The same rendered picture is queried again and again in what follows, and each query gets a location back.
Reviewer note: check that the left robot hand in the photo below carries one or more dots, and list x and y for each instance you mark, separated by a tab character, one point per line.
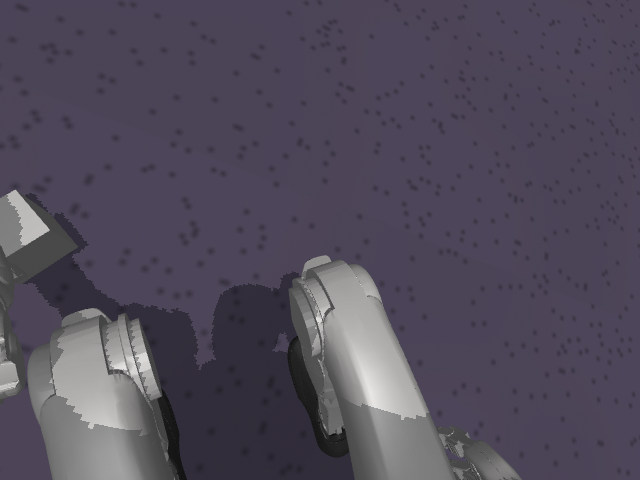
18	273

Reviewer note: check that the right robot foot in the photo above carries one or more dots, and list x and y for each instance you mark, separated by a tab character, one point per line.
333	445

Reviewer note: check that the left robot foot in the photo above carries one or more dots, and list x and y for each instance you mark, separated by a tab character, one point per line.
173	437

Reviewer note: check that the left robot arm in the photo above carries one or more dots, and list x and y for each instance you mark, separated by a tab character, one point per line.
12	366

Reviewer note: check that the carton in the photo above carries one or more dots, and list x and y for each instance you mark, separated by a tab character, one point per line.
29	236

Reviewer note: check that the right robot hand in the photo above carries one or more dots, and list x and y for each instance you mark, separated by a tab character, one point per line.
482	461

